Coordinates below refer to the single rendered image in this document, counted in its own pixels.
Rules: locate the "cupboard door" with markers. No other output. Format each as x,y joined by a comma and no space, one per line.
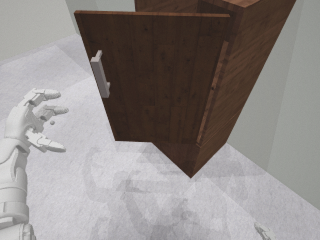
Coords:
160,66

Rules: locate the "robot right hand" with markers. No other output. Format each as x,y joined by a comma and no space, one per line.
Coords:
265,233

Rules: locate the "robot left hand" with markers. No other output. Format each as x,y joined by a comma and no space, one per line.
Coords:
21,119

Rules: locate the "robot left forearm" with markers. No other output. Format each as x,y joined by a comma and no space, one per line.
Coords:
13,182

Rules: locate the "handle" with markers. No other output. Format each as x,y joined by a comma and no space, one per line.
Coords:
99,74

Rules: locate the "left robot upper arm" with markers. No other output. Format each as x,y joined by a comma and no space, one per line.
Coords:
20,231

